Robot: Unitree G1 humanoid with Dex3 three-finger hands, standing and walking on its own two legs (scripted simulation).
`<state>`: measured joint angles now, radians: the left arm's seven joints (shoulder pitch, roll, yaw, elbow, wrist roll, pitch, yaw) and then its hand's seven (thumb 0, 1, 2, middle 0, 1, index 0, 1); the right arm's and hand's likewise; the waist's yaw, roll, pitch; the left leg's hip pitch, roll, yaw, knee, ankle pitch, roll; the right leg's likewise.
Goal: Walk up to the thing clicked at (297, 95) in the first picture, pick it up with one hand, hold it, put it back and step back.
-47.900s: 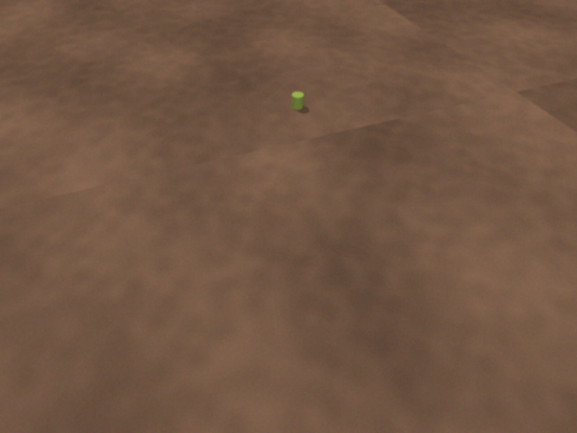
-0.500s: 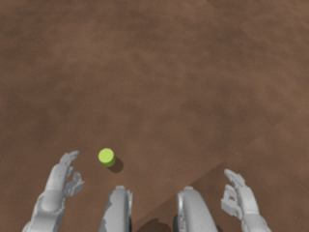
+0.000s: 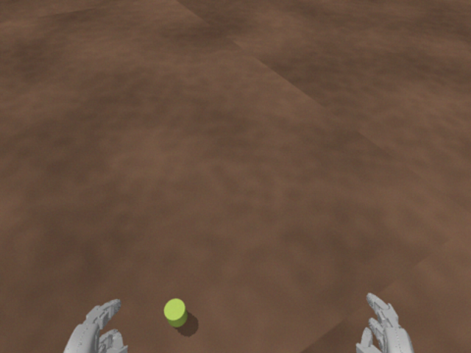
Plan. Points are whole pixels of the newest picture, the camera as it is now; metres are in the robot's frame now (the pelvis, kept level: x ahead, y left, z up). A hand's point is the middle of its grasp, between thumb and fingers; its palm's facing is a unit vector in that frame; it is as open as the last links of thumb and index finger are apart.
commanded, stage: home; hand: left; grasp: from above
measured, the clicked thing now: (176, 312) +0.42 +0.22 -0.67
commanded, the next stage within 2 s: stand in 1.90 s
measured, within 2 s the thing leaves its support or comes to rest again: neither
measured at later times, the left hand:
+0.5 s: hand out of the picture +0.16 +0.18 -0.04, palm faces +0.06 -0.98 -0.20, open 7.4 cm
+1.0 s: hand out of the picture +0.16 +0.18 -0.04, palm faces +0.06 -0.98 -0.20, open 7.4 cm
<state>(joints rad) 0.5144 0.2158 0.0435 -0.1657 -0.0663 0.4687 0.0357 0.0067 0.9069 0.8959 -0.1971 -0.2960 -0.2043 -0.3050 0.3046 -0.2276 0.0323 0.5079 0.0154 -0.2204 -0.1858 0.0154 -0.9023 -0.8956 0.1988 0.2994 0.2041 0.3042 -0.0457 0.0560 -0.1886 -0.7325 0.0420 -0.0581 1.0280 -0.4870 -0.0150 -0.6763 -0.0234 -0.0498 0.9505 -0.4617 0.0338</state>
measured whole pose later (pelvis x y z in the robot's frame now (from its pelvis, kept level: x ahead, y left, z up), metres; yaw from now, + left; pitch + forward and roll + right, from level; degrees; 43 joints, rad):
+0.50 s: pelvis +0.00 +0.00 +0.00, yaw +0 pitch +9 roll -3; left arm 0.49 0.22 0.04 -0.13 -0.05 0.45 0.02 0.01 0.91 0.90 -0.20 -0.30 -0.20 -0.30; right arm 0.29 -0.22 0.04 0.55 0.00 -0.25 -0.18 0.02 -0.90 -0.90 0.20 0.30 0.21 0.30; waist -0.03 0.05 -0.15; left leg -0.70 0.04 -0.06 1.02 -0.48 -0.02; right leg -0.65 -0.02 -0.05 0.95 -0.46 0.03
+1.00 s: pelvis +0.00 +0.00 +0.00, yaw +0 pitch +9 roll -3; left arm 0.50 0.22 0.04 -0.14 -0.05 0.45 0.02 0.01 0.91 0.90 -0.20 -0.29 -0.20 -0.30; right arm 0.28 -0.22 0.04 0.55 0.00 -0.26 -0.18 0.02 -0.90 -0.90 0.20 0.30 0.21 0.30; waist -0.03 0.04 -0.15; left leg -0.71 0.04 -0.05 1.02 -0.48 -0.02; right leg -0.65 -0.02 -0.04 0.95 -0.46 0.03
